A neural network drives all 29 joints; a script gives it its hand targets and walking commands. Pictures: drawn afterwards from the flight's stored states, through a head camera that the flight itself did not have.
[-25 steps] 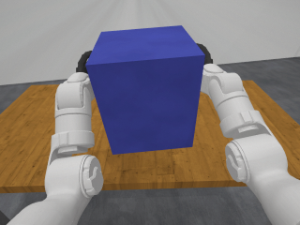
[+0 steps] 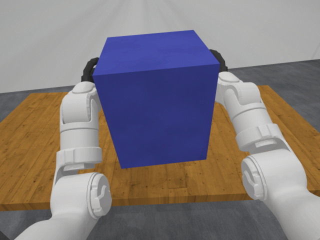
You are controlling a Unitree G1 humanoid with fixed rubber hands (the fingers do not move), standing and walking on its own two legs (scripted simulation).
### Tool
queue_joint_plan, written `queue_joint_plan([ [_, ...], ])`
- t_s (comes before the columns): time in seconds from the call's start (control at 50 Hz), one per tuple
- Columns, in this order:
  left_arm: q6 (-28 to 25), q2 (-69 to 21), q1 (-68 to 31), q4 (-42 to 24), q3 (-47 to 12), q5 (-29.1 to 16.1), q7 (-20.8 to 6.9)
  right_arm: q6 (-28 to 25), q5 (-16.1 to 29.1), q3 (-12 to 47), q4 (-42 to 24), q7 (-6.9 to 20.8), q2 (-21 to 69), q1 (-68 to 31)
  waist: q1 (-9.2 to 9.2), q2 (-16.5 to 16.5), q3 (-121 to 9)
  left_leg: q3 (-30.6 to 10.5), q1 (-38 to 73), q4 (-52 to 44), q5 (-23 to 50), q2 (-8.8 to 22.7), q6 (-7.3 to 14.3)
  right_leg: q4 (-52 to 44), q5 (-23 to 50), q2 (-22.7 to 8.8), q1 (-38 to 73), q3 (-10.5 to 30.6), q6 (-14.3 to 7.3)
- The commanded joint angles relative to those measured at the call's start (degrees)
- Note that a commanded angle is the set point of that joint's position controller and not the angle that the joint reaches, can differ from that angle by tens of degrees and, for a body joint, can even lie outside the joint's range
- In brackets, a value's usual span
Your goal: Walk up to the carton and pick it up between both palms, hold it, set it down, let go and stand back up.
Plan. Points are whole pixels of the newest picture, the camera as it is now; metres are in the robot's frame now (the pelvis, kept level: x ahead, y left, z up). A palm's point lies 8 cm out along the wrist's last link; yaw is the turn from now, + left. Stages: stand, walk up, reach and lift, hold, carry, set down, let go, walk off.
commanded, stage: hold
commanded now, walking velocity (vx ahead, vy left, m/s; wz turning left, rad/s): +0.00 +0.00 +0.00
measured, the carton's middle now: (157, 99) +0.36 +0.00 +0.24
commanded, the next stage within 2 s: none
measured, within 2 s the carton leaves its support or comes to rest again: neither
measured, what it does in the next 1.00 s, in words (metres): stands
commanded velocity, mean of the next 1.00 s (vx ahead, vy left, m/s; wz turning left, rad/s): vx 0.00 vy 0.00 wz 0.00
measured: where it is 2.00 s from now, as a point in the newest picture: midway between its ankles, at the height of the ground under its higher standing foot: outside the picture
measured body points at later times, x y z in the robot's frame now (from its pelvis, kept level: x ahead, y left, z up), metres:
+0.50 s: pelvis +0.01 +0.00 +0.00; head -0.08 +0.02 +0.44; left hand +0.39 +0.16 +0.27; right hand +0.39 -0.15 +0.28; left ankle +0.00 +0.12 -0.75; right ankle +0.04 -0.11 -0.75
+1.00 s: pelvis +0.01 +0.01 +0.00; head -0.08 +0.02 +0.44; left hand +0.39 +0.15 +0.27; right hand +0.39 -0.15 +0.28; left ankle +0.00 +0.12 -0.75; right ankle +0.04 -0.11 -0.75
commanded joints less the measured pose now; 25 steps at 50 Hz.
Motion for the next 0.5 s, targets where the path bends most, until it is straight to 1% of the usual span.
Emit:
queue_joint_plan([
  [0.0, -6.3, -34.9, -52.9, -9.8, -23.4, -10.0, -7.7, -1.2, 10.5, 16.3, -22.3, 8.5, 43.4, -53.6, 0.89, 0.1, -22.7, 1.0, -4.3, -4.8, 14.0, -3.1, -1.9, 0.8, 10.3, 2.8, 16.5, 1.9, 3.5],
  [0.02, -6.4, -35.2, -53.0, -11.0, -24.0, -10.5, -7.6, -1.3, 10.8, 16.7, -23.1, 8.5, 44.0, -53.5, 0.89, 0.1, -23.9, 0.9, -3.8, -4.5, 15.2, -3.0, -1.9, 1.0, 11.6, 2.9, 16.8, 1.9, 3.5],
  [0.04, -6.2, -35.0, -51.9, -10.3, -23.8, -10.0, -7.6, -1.2, 10.9, 16.9, -22.9, 8.4, 43.5, -52.5, 0.8, 0.3, -23.0, 1.0, -3.4, -4.3, 15.9, -3.1, -2.0, 0.9, 12.3, 2.8, 16.7, 2.0, 3.5],
  [0.06, -6.2, -34.7, -52.0, -10.6, -23.4, -10.0, -7.6, -1.3, 11.2, 17.3, -23.3, 8.3, 43.8, -53.0, 1.27, -0.2, -23.1, 1.1, -3.4, -4.3, 15.8, -3.2, -1.8, 0.7, 12.2, 2.8, 16.6, 2.1, 3.6],
  [0.1, -6.1, -34.5, -51.6, -11.1, -23.5, -10.1, -7.8, -1.2, 11.3, 17.6, -24.1, 8.0, 44.1, -52.7, 1.17, -0.7, -23.6, 1.3, -3.1, -4.3, 15.5, -3.4, -1.5, 0.6, 12.6, 2.7, 16.7, 2.2, 3.9],
  [0.12, -6.2, -30.6, -55.8, -5.8, -22.6, -10.5, -8.2, -1.3, 9.4, 15.4, -23.5, 7.6, 44.7, -57.5, -1.32, -3.7, -20.0, 1.2, -5.5, -4.6, 5.2, -4.5, 0.3, -1.4, 7.2, 0.7, 14.4, 2.7, 4.7],
  [0.14, -6.7, -31.9, -55.3, -4.9, -22.3, -10.5, -8.4, -1.6, 8.5, 14.4, -22.0, 7.8, 46.1, -57.4, -0.42, -3.4, -19.6, 1.2, -7.4, -6.4, 2.7, -4.0, 1.0, -0.7, 5.9, 0.6, 14.0, 2.7, 4.4],
  [0.16, -7.0, -32.7, -56.3, -5.9, -22.9, -11.1, -8.2, -1.7, 8.5, 14.3, -21.7, 7.9, 45.9, -56.8, -0.73, -2.8, -21.1, 1.4, -7.4, -6.6, 1.9, -4.1, 0.9, -0.6, 5.7, 0.6, 14.1, 3.3, 4.4],
  [0.18, -7.2, -33.3, -56.7, -6.2, -23.2, -11.4, -8.1, -1.9, 8.9, 14.5, -22.2, 7.9, 46.4, -57.2, -0.05, -1.2, -22.7, 1.1, -7.7, -6.2, 2.7, -4.2, 0.6, -0.3, 6.6, 0.5, 15.2, 3.3, 4.2],
  [0.22, -7.4, -33.9, -56.4, -6.4, -23.7, -11.7, -7.8, -1.8, 9.9, 15.3, -23.0, 7.6, 46.2, -57.5, -0.3, 0.2, -25.0, 0.8, -6.5, -5.0, 6.7, -4.2, -0.2, 0.6, 11.2, 1.0, 16.9, 3.1, 4.0],
  [0.26, -7.2, -34.0, -55.0, -6.4, -23.4, -11.1, -7.8, -1.5, 10.8, 16.0, -22.7, 7.1, 45.1, -56.2, -0.69, 0.9, -25.2, 0.5, -5.2, -4.3, 9.6, -4.2, -0.8, 1.1, 13.9, 1.3, 17.5, 2.9, 4.0],
  [0.34, -6.4, -33.8, -52.5, -6.4, -22.7, -9.7, -8.6, -1.1, 11.0, 15.4, -21.0, 6.6, 42.2, -53.5, -1.61, 1.7, -23.0, 0.2, -4.1, -4.5, 11.4, -3.7, -1.7, 0.7, 13.4, 1.6, 17.6, 2.6, 3.6],
  [0.42, -6.2, -34.4, -52.7, -8.6, -23.8, -10.1, -8.9, -1.2, 11.3, 15.1, -21.4, 6.8, 41.3, -52.7, -2.37, 2.5, -22.7, -0.1, -2.9, -4.2, 14.1, -3.3, -2.6, 0.6, 14.2, 2.0, 17.3, 2.3, 3.2],
  [0.48, -6.2, -34.9, -53.2, -10.5, -24.7, -10.6, -8.6, -1.2, 11.6, 15.5, -22.0, 7.1, 41.2, -52.4, -2.47, 3.0, -22.8, -0.3, -2.0, -3.7, 16.4, -3.0, -3.1, 0.7, 15.0, 2.3, 17.0, 2.2, 3.0],
])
